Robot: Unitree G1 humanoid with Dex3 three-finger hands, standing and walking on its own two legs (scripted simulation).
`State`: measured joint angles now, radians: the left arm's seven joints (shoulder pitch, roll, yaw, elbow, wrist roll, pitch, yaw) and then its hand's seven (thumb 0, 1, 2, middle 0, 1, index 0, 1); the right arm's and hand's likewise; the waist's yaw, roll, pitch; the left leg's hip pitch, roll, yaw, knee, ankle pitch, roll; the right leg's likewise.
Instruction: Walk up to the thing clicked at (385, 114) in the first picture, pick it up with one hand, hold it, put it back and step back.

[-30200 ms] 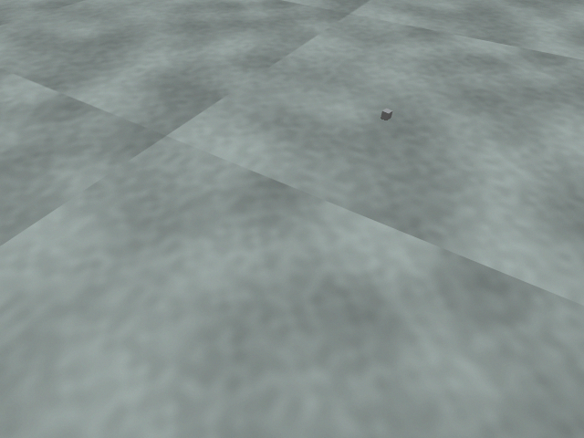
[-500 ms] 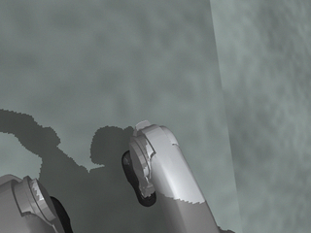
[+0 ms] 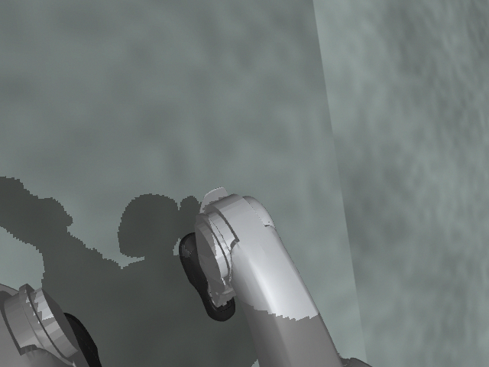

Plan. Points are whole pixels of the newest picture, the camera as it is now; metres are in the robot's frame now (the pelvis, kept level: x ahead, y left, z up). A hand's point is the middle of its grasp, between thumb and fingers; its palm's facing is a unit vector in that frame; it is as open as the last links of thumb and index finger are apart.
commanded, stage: rest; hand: left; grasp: from above
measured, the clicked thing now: out of the picture +0.46 +0.33 -0.30
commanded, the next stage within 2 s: open in 0.18 s
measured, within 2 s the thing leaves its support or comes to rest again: neither
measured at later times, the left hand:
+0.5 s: hand out of the picture +0.46 +0.31 -0.25, palm faces -0.14 -0.42 -0.90, open 7.6 cm
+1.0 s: hand out of the picture +0.46 +0.31 -0.26, palm faces -0.14 -0.43 -0.89, open 12.2 cm
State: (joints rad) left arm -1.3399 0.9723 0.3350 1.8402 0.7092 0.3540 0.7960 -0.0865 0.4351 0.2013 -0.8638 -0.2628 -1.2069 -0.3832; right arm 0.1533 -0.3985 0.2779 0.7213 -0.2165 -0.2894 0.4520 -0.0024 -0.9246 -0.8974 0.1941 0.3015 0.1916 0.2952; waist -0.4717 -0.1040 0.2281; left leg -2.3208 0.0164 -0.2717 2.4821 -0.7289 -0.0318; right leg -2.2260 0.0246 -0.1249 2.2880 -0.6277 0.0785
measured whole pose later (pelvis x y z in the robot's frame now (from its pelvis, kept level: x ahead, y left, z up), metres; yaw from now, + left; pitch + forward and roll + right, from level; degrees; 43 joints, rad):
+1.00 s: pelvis -0.01 +0.00 +0.01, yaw -1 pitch +29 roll -17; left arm -1.36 1.05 0.27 1.82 0.69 0.34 0.78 0.00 -0.20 0.74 -0.38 -0.73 -0.37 -0.74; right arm 0.17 -0.40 0.35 0.69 -0.22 -0.34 0.41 0.00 -0.90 -0.89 0.20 0.30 0.19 0.30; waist -0.50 -0.14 0.27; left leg -2.29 0.01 -0.30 2.46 -0.71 -0.02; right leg -2.17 0.03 -0.16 2.23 -0.61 0.08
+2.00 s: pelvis +0.00 +0.00 +0.03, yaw +4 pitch +34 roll -10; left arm -1.08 0.68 0.02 1.42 0.87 0.35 0.31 0.00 -0.47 0.96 -0.12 -0.96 -0.12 -0.95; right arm 0.18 -0.33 0.10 0.79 -0.10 -0.20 0.31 0.00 -0.92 -0.90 0.20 0.30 0.19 0.30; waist -0.30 0.04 -0.06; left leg -2.25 0.03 -0.16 2.35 -0.70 -0.01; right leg -2.18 0.00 -0.05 2.22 -0.63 0.06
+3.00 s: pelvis +0.00 +0.00 +0.13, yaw +10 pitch +34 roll -6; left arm -0.36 0.48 -0.01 0.56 0.61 0.02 0.03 0.00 0.65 0.87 -0.22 -0.36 -0.21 -0.36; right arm 0.12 -0.29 -0.03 0.59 0.01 0.03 0.06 0.00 -0.91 -0.89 0.20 0.30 0.20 0.30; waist -0.08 0.04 -0.20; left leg -1.96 0.02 -0.09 2.02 -0.66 0.00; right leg -1.92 -0.04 -0.02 1.94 -0.62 0.05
